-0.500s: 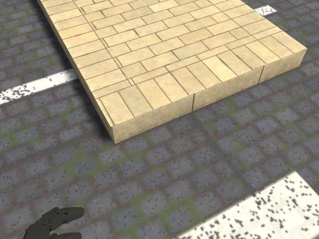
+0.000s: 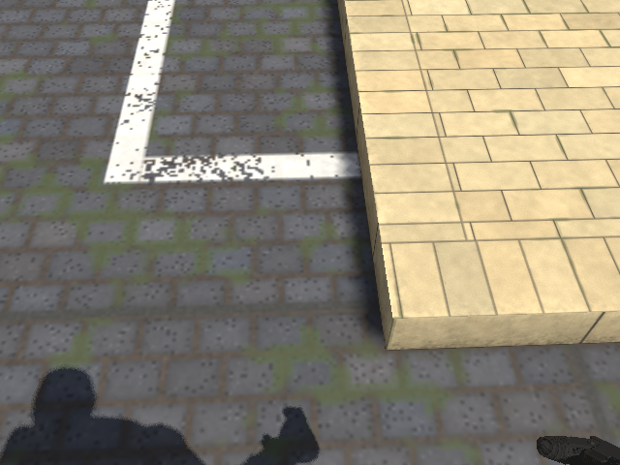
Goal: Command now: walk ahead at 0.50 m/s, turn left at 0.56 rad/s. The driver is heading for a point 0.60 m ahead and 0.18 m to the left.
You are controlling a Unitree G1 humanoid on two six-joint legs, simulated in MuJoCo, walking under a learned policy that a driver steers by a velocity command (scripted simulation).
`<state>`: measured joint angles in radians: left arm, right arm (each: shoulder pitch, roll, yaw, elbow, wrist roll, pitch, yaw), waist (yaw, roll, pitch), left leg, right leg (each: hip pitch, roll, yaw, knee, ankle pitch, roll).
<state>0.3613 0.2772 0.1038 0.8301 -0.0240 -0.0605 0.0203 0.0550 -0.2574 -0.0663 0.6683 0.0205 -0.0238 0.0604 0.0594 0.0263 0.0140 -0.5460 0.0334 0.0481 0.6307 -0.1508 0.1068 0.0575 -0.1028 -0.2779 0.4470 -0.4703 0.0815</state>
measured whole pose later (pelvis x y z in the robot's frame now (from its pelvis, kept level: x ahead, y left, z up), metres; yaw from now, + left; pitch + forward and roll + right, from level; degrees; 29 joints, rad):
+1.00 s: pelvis +0.48 +0.12 +0.01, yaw +33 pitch +2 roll -2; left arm 0.33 0.29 0.07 0.87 -0.02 -0.06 0.01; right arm 0.07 -0.27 -0.06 0.58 0.00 -0.04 0.04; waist 0.08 0.03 0.05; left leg -0.50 0.02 -0.01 0.53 0.00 0.06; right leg -0.02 -0.06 -0.19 0.49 -0.44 0.04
